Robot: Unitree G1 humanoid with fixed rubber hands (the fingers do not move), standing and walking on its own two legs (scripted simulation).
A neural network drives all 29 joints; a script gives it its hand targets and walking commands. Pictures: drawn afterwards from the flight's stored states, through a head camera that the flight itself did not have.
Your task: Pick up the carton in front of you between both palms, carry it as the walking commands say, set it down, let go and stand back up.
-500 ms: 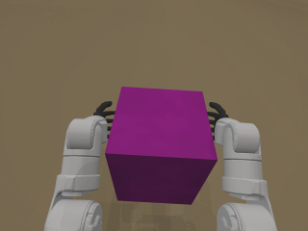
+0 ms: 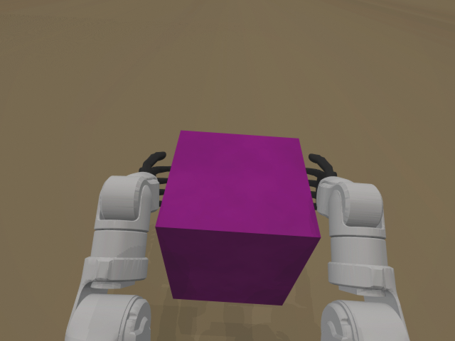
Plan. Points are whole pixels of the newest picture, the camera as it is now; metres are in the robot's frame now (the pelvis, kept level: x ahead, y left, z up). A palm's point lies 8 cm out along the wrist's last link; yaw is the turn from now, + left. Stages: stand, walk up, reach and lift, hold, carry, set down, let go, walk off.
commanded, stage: carry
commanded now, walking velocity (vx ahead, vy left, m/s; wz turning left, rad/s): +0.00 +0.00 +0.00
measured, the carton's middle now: (233, 221) +0.34 +0.00 +0.05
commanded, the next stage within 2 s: none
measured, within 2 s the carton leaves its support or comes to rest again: neither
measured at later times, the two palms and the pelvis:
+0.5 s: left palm (133, 217) +0.29 +0.15 +0.12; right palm (329, 221) +0.30 -0.14 +0.13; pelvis -0.05 +0.01 +0.00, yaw +0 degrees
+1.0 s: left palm (130, 242) +0.25 +0.15 +0.12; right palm (342, 247) +0.25 -0.15 +0.13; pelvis -0.10 +0.00 -0.01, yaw +0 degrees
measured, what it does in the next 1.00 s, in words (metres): shifts its weight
